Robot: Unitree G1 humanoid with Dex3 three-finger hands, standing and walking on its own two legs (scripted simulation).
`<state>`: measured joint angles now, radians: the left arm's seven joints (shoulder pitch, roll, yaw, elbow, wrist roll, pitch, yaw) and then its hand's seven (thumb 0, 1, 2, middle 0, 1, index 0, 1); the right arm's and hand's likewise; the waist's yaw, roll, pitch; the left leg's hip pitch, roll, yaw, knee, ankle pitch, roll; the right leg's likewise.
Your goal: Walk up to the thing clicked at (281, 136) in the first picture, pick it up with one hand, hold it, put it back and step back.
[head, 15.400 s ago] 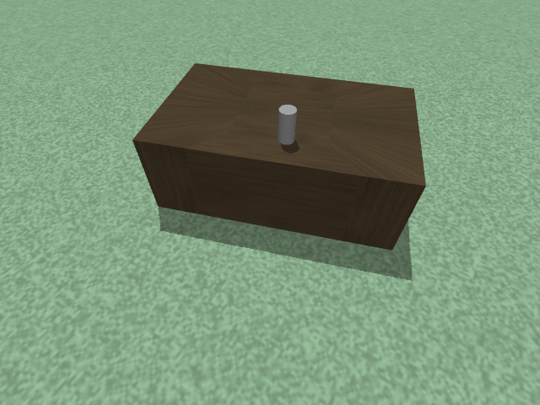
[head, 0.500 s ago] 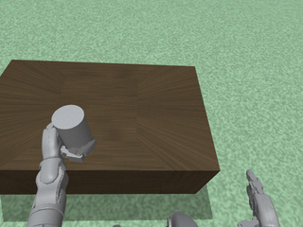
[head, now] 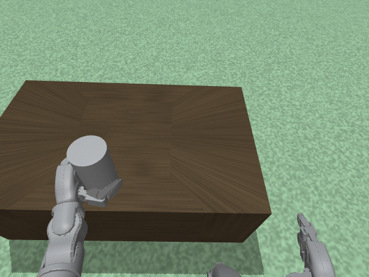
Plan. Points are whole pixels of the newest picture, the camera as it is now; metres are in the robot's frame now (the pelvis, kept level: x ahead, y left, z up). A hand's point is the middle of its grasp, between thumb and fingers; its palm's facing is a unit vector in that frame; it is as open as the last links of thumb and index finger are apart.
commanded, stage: hold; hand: left
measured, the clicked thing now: (97, 170) +0.33 +0.18 +0.06
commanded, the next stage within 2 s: none
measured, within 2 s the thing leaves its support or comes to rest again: neither
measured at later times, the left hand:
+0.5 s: hand (100, 175) +0.33 +0.17 +0.05, palm faces +0.18 -0.98 -0.01, open 9.7 cm
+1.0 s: hand (102, 169) +0.34 +0.17 +0.05, palm faces +0.16 -0.99 -0.01, open 9.7 cm
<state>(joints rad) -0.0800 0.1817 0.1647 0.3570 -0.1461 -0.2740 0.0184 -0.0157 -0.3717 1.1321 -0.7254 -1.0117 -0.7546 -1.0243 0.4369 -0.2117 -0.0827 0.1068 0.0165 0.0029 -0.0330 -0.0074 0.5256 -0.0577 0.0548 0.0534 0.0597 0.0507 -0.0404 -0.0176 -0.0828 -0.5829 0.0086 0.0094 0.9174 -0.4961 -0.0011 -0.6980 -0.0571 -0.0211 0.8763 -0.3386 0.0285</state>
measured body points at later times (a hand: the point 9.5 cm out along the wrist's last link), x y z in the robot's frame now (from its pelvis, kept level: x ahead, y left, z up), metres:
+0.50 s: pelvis +0.00 +0.00 +0.00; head +0.04 +0.00 +0.45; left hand +0.31 +0.23 +0.05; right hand +0.16 -0.26 -0.03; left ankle -0.02 +0.12 -0.69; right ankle +0.06 -0.14 -0.69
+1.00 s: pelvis +0.00 +0.00 +0.01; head +0.05 +0.00 +0.45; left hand +0.33 +0.22 +0.05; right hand +0.16 -0.26 -0.04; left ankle -0.02 +0.12 -0.69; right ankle +0.06 -0.14 -0.69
